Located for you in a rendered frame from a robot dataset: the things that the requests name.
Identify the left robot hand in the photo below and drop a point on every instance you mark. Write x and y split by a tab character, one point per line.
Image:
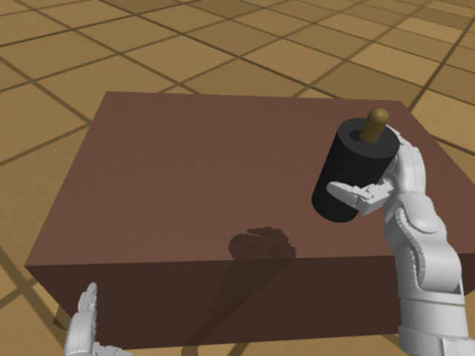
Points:
82	329

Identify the bottle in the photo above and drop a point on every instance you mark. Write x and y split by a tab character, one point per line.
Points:
360	153

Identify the right robot hand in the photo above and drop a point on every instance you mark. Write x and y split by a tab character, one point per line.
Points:
405	174

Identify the right robot arm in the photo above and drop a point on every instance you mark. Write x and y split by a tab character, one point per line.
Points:
429	274

